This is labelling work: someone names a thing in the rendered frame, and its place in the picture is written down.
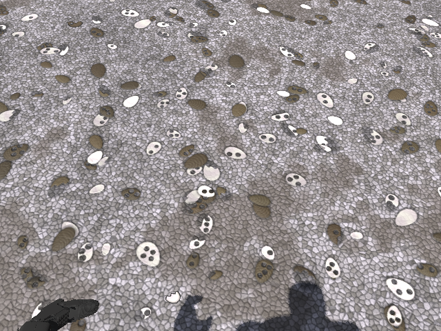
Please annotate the left robot hand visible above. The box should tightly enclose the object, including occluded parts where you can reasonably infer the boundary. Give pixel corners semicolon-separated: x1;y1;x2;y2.
17;299;99;331

